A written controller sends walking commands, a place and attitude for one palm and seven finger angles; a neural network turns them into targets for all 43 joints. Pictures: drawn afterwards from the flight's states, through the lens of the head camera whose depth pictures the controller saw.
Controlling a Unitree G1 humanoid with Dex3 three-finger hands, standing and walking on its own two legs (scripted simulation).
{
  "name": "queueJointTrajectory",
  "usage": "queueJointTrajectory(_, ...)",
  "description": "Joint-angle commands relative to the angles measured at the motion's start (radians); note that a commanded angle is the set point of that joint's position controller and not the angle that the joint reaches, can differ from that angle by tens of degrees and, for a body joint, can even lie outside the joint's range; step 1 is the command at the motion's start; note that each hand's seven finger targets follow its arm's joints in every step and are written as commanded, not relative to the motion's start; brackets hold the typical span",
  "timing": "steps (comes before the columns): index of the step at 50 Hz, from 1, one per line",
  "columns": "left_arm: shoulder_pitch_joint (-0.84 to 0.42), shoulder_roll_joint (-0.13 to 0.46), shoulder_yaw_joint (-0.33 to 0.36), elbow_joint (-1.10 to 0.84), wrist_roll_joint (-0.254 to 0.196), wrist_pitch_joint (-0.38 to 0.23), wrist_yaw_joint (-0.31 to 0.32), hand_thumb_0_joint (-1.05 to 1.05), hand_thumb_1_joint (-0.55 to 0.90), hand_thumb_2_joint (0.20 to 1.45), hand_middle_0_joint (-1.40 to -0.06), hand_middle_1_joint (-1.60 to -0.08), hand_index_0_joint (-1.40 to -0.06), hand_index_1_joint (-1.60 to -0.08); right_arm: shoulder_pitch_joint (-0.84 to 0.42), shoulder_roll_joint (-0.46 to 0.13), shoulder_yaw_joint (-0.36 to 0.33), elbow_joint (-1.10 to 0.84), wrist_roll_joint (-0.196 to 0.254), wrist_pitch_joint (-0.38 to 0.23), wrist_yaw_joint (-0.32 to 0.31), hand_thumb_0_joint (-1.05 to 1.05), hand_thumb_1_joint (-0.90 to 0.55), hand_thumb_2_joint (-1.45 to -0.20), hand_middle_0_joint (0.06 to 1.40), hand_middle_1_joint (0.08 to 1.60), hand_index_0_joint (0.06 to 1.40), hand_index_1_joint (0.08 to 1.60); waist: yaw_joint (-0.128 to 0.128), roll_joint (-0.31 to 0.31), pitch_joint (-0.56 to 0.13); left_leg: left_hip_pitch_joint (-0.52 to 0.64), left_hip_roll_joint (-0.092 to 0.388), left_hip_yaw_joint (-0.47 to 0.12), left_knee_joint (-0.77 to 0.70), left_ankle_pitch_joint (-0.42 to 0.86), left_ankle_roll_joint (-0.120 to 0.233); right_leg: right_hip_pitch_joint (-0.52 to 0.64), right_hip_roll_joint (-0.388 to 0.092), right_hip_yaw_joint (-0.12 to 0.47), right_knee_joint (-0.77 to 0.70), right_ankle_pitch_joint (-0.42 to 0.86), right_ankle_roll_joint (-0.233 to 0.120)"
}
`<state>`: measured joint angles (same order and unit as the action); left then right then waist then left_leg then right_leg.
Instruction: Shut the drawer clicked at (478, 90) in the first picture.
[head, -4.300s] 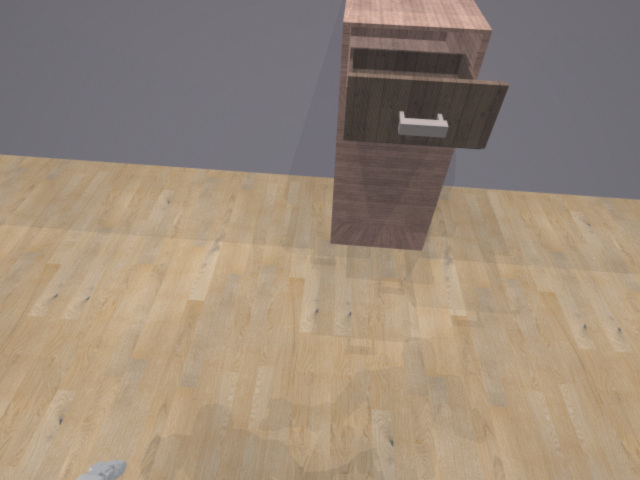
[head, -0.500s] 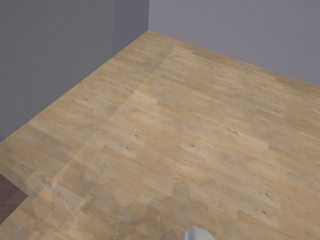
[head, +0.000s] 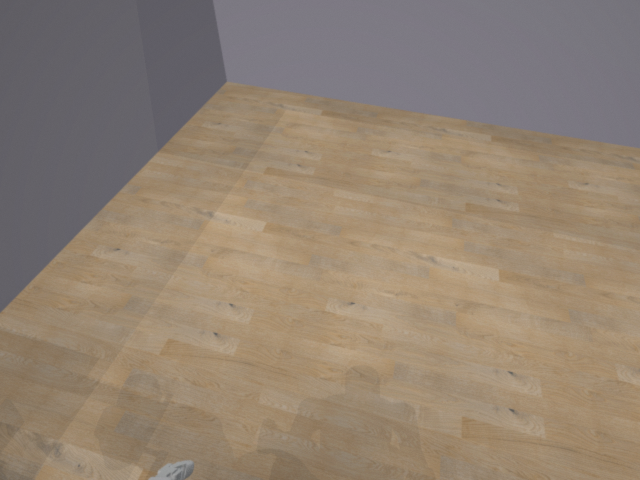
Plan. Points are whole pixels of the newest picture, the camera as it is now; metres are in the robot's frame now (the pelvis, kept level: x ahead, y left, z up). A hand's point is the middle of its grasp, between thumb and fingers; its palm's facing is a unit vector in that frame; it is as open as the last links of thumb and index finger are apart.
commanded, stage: turn to face it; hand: left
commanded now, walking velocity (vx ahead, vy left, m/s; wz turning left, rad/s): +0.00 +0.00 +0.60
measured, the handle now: out of the picture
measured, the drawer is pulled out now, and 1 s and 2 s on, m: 0.30 0.30 0.30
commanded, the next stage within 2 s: none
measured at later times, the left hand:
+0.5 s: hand out of the picture +0.03 +0.21 -0.15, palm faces +0.32 -0.90 -0.29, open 7.4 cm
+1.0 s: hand out of the picture -0.17 +0.16 -0.19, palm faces +0.63 -0.74 -0.24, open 7.4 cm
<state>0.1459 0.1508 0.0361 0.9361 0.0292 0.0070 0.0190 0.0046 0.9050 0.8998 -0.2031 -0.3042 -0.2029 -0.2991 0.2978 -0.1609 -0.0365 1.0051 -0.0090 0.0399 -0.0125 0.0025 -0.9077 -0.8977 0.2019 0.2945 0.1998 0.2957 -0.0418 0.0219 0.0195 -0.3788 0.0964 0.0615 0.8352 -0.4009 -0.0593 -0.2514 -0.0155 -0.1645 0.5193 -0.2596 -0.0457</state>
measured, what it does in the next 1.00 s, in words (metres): steps on the spot, turning left: left foot, then right foot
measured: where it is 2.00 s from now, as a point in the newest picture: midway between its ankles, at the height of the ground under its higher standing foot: outside the picture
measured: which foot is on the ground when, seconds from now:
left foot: up 0.00-0.04, down 0.06-0.50, up 0.52-0.94, down 0.96-1.00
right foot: down 0.00-0.08, up 0.10-0.48, down 0.50-0.96, up 0.98-1.00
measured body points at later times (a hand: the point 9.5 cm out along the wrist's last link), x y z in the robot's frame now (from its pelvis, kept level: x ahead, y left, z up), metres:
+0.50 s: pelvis -0.01 -0.03 +0.00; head +0.02 -0.03 +0.44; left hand +0.01 +0.25 -0.13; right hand +0.09 -0.27 -0.16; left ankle +0.01 +0.12 -0.73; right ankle +0.01 -0.15 -0.73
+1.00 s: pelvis -0.05 -0.03 -0.01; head -0.04 +0.02 +0.43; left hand -0.20 +0.20 -0.17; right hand +0.21 -0.15 -0.13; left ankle -0.11 +0.06 -0.74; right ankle +0.00 -0.15 -0.72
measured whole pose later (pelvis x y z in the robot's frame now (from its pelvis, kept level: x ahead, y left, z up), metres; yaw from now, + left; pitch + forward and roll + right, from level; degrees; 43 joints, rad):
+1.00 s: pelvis -0.05 -0.03 -0.01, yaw +36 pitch +0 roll +0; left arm 0.29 0.26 0.08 0.93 0.02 0.05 0.01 0.01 0.90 0.90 -0.21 -0.30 -0.20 -0.30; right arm 0.09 -0.23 -0.07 0.88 -0.01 0.03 0.03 0.00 -0.91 -0.90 0.20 0.29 0.20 0.30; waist 0.05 -0.07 0.10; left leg -0.31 0.01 0.09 0.65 -0.31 0.01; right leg -0.32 -0.20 -0.22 0.83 -0.49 0.07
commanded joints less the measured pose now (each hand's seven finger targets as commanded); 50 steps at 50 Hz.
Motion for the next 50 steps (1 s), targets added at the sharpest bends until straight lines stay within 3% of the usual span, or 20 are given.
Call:
queueJointTrajectory(1,0.061,0.179,0.053,-0.02,-0.011,-0.008,0.018,0.0,0.9,0.9,-0.2,-0.3,-0.2,-0.3,0.043,-0.058,-0.015,-0.04,-0.005,-0.021,0.0,0.0,-0.9,-0.9,0.2,0.3,0.2,0.3,0.04,-0.133,-0.009,0.069,-0.009,0.039,-0.214,0.103,0.005,0.038,-0.288,0.137,-0.107,0.286,-0.079)
queueJointTrajectory(2,0.053,0.171,0.055,-0.024,-0.016,-0.003,0.017,0.0,0.9,0.9,-0.2,-0.3,-0.2,-0.3,0.071,-0.068,-0.019,-0.032,-0.006,-0.023,0.003,0.0,-0.9,-0.9,0.2,0.3,0.2,0.3,0.026,-0.085,-0.015,0.123,-0.003,0.026,-0.297,0.206,0.014,0.01,-0.27,0.102,-0.049,0.244,-0.041)
queueJointTrajectory(3,0.073,0.137,0.055,-0.032,-0.021,0.005,0.015,0.0,0.9,0.9,-0.2,-0.3,-0.2,-0.3,0.088,-0.109,-0.028,-0.034,-0.009,-0.029,0.004,0.0,-0.9,-0.9,0.2,0.3,0.2,0.3,0.027,0.072,-0.009,0.148,0.08,-0.115,-0.388,0.358,0.056,-0.065,-0.198,0.049,0.054,0.093,0.015)
queueJointTrajectory(4,0.078,0.089,0.049,-0.053,-0.025,0.011,0.012,0.0,0.9,0.9,-0.2,-0.3,-0.2,-0.3,0.098,-0.177,-0.042,-0.046,-0.016,-0.032,0.0,0.0,-0.9,-0.9,0.2,0.3,0.2,0.3,0.024,0.264,0.015,0.132,0.239,-0.334,-0.485,0.545,0.152,-0.151,-0.085,-0.007,0.196,-0.13,0.082)
queueJointTrajectory(5,0.023,0.093,0.045,-0.078,-0.02,0.014,0.011,0.0,0.9,0.9,-0.2,-0.3,-0.2,-0.3,0.104,-0.2,-0.049,-0.047,-0.022,-0.03,-0.002,0.0,-0.9,-0.9,0.2,0.3,0.2,0.3,0.004,0.28,0.042,0.098,0.312,-0.412,-0.555,0.559,0.234,-0.186,-0.045,0.04,0.391,-0.316,0.087)
queueJointTrajectory(11,0.002,0.091,0.064,-0.061,-0.016,0.012,-0.001,0.0,0.9,0.9,-0.2,-0.3,-0.2,-0.3,0.023,-0.172,-0.055,-0.072,-0.017,-0.047,-0.023,0.0,-0.9,-0.9,0.2,0.3,0.2,0.3,0.02,0.105,-0.055,0.236,0.166,-0.275,-0.492,0.615,0.219,-0.289,-0.059,0.154,0.567,-0.163,0.109)
queueJointTrajectory(17,-0.028,0.088,0.062,-0.084,-0.024,0.017,0.001,0.0,0.9,0.9,-0.2,-0.3,-0.2,-0.3,0.027,-0.221,-0.08,-0.084,-0.019,-0.032,-0.014,0.0,-0.9,-0.9,0.2,0.3,0.2,0.3,-0.012,0.141,-0.093,0.267,0.145,-0.349,-0.472,0.567,0.234,-0.221,-0.021,0.146,0.358,-0.201,0.124)
queueJointTrajectory(22,0.072,0.114,0.065,-0.07,-0.031,0.01,0.006,0.0,0.9,0.9,-0.2,-0.3,-0.2,-0.3,-0.062,-0.247,-0.097,-0.123,-0.017,-0.015,-0.001,0.0,-0.9,-0.9,0.2,0.3,0.2,0.3,0.032,0.175,-0.109,0.134,0.086,-0.39,-0.427,0.498,0.195,0.004,0.021,0.122,0.077,-0.091,0.11)
queueJointTrajectory(24,0.162,0.177,0.078,-0.054,-0.024,-0.001,0.014,0.0,0.9,0.9,-0.2,-0.3,-0.2,-0.3,-0.094,-0.208,-0.095,-0.149,-0.005,-0.009,0.007,0.0,-0.9,-0.9,0.2,0.3,0.2,0.3,0.08,0.042,-0.12,-0.061,0.001,-0.342,-0.327,0.251,0.111,0.244,-0.073,0.182,-0.187,0.027,0.083)
queueJointTrajectory(25,0.172,0.287,0.097,-0.064,-0.004,-0.011,0.021,0.0,0.9,0.9,-0.2,-0.3,-0.2,-0.3,-0.091,-0.136,-0.083,-0.174,0.001,-0.006,0.013,0.0,-0.9,-0.9,0.2,0.3,0.2,0.3,0.095,-0.261,-0.099,-0.261,-0.14,-0.148,-0.089,-0.036,0.021,0.331,-0.354,0.451,-0.301,-0.029,-0.003)
queueJointTrajectory(26,0.136,0.319,0.092,-0.087,-0.007,-0.003,0.022,0.0,0.9,0.9,-0.2,-0.3,-0.2,-0.3,-0.135,-0.161,-0.09,-0.194,-0.013,-0.007,0.012,0.0,-0.9,-0.9,0.2,0.3,0.2,0.3,0.097,-0.324,-0.048,-0.269,-0.132,-0.117,0.134,-0.196,0.013,0.143,-0.496,0.541,-0.307,-0.003,-0.081)
queueJointTrajectory(27,0.073,0.283,0.08,-0.109,-0.006,0.0,0.021,0.0,0.9,0.9,-0.2,-0.3,-0.2,-0.3,-0.129,-0.175,-0.093,-0.193,-0.019,0.0,0.019,0.0,-0.9,-0.9,0.2,0.3,0.2,0.3,0.064,-0.208,-0.004,-0.244,-0.105,-0.153,0.268,-0.135,0.022,0.03,-0.454,0.458,-0.306,-0.057,-0.1)
queueJointTrajectory(28,0.023,0.246,0.078,-0.113,-0.01,-0.01,0.022,0.0,0.9,0.9,-0.2,-0.3,-0.2,-0.3,-0.132,-0.175,-0.094,-0.169,-0.022,0.011,0.024,0.0,-0.9,-0.9,0.2,0.3,0.2,0.3,0.039,-0.27,0.041,-0.25,-0.079,-0.155,0.32,-0.083,0.019,-0.019,-0.391,0.407,-0.314,-0.062,-0.066)
queueJointTrajectory(31,-0.002,0.197,0.053,-0.122,-0.007,-0.018,0.015,0.0,0.9,0.9,-0.2,-0.3,-0.2,-0.3,-0.089,-0.159,-0.087,-0.135,-0.018,0.014,0.038,0.0,-0.9,-0.9,0.2,0.3,0.2,0.3,0.005,-0.187,0.076,-0.239,-0.064,-0.083,0.398,0.045,-0.01,0.008,-0.29,0.201,-0.23,0.153,-0.035)
queueJointTrajectory(41,0.167,0.269,0.069,-0.081,0.005,-0.009,0.012,0.0,0.9,0.9,-0.2,-0.3,-0.2,-0.3,-0.266,-0.143,-0.055,-0.201,-0.006,0.008,0.044,0.0,-0.9,-0.9,0.2,0.3,0.2,0.3,0.102,-0.232,0.009,-0.116,-0.055,0.024,0.025,-0.045,-0.018,0.163,-0.365,0.108,-0.138,0.409,-0.079)
queueJointTrajectory(46,0.141,0.277,0.082,-0.079,-0.006,0.003,0.005,0.0,0.9,0.9,-0.2,-0.3,-0.2,-0.3,-0.15,-0.174,-0.058,-0.183,-0.005,-0.016,0.038,0.0,-0.9,-0.9,0.2,0.3,0.2,0.3,0.046,-0.194,-0.088,0.144,-0.073,0.057,-0.339,0.148,0.017,0.122,-0.348,0.001,0.064,0.397,0.002)
queueJointTrajectory(47,0.147,0.251,0.077,-0.09,-0.013,0.008,0.001,0.0,0.9,0.9,-0.2,-0.3,-0.2,-0.3,-0.078,-0.242,-0.075,-0.167,-0.008,-0.026,0.035,0.0,-0.9,-0.9,0.2,0.3,0.2,0.3,0.006,-0.024,-0.15,0.343,0.003,-0.059,-0.432,0.333,0.055,-0.023,-0.298,-0.033,0.253,0.26,0.06)
queueJointTrajectory(48,0.111,0.179,0.06,-0.137,-0.021,0.008,-0.008,0.0,0.9,0.9,-0.2,-0.3,-0.2,-0.3,-0.008,-0.362,-0.107,-0.16,-0.01,-0.034,0.026,0.0,-0.9,-0.9,0.2,0.3,0.2,0.3,-0.042,0.311,-0.161,0.49,0.292,-0.443,-0.452,0.764,0.194,-0.345,-0.141,-0.038,0.486,-0.349,0.15)
queueJointTrajectory(49,0.052,0.186,0.054,-0.157,-0.01,0.019,-0.001,0.0,0.9,0.9,-0.2,-0.3,-0.2,-0.3,0.053,-0.383,-0.109,-0.13,-0.001,-0.025,0.02,0.0,-0.9,-0.9,0.2,0.3,0.2,0.3,-0.061,0.227,-0.178,0.462,0.351,-0.43,-0.434,0.913,0.277,-0.375,-0.13,0.082,0.608,-0.41,0.137)
queueJointTrajectory(50,0.033,0.191,0.055,-0.157,-0.008,0.025,0.001,0.0,0.9,0.9,-0.2,-0.3,-0.2,-0.3,0.027,-0.354,-0.098,-0.131,-0.004,-0.025,0.015,0.0,-0.9,-0.9,0.2,0.3,0.2,0.3,-0.042,0.163,-0.138,0.391,0.306,-0.351,-0.44,0.782,0.272,-0.364,-0.145,0.119,0.644,-0.349,0.128)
